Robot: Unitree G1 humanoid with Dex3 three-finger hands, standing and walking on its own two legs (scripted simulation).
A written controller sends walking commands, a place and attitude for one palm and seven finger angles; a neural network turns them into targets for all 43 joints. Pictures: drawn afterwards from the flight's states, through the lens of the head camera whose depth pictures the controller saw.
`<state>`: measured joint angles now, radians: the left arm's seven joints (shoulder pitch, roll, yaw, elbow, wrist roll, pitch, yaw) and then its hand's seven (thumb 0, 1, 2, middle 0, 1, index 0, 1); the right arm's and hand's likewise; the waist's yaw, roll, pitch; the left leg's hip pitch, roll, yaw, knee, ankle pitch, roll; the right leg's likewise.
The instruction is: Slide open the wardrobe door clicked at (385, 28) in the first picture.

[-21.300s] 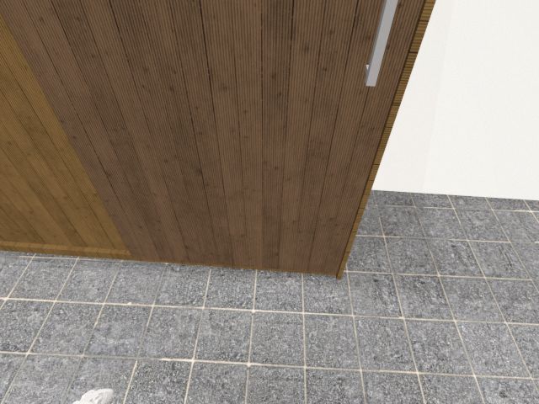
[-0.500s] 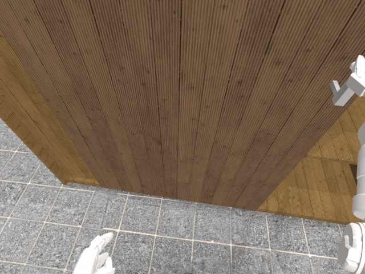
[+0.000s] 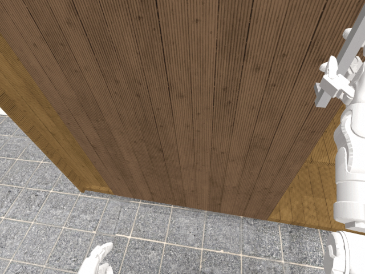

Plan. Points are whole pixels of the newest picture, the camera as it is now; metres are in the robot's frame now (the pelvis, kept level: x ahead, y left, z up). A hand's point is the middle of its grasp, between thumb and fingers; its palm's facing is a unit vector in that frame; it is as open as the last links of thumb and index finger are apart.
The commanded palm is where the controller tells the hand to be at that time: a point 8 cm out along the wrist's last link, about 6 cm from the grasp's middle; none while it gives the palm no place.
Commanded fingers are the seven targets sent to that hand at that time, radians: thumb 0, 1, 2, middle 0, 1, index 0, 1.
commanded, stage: loosen the grip on the handle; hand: right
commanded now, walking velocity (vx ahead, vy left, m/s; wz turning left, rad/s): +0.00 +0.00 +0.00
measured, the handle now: (343, 48) +0.46 -0.30 +0.25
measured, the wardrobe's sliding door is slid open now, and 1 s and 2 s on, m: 0.62 0.62 0.62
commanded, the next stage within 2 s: slip the hand off the handle in 0.66 s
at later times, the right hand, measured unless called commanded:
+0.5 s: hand (331, 78) +0.42 -0.27 +0.22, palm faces +0.45 +0.89 -0.11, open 13.7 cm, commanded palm +0.37 -0.30 +0.20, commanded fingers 0.00 0.55 -0.20 0.29 1.20 0.29 1.20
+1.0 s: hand (351, 79) +0.42 -0.31 +0.21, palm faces +0.45 +0.89 -0.07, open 14.7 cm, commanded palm +0.37 -0.34 +0.20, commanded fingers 0.00 0.55 -0.20 0.25 1.15 0.25 1.15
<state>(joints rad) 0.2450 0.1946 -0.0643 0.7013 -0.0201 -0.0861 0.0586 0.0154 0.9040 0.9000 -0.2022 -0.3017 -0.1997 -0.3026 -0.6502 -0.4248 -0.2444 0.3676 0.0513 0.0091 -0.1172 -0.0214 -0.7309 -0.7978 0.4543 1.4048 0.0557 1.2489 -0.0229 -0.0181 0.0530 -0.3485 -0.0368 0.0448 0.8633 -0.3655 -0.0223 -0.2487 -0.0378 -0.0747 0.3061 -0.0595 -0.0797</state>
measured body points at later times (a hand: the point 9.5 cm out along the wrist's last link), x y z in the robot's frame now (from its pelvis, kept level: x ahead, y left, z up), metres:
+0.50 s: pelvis -0.01 +0.07 -0.03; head +0.02 +0.05 +0.42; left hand +0.07 +0.35 -0.12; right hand +0.39 -0.31 +0.22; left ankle -0.04 +0.16 -0.75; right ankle +0.07 -0.05 -0.75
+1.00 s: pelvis +0.03 +0.07 -0.03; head +0.05 +0.06 +0.42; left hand +0.12 +0.35 -0.13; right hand +0.39 -0.35 +0.21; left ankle -0.04 +0.16 -0.75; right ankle +0.07 -0.05 -0.75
